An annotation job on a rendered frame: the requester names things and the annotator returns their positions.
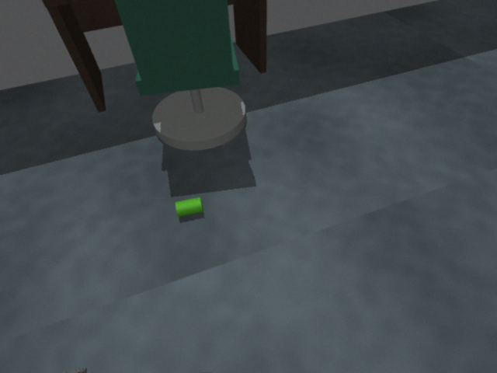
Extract can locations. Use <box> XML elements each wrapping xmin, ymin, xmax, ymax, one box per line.
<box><xmin>176</xmin><ymin>197</ymin><xmax>203</xmax><ymax>217</ymax></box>

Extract office chair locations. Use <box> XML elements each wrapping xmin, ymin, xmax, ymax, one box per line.
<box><xmin>114</xmin><ymin>0</ymin><xmax>245</xmax><ymax>151</ymax></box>

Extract desk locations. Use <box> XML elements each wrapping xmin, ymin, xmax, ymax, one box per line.
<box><xmin>42</xmin><ymin>0</ymin><xmax>267</xmax><ymax>112</ymax></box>

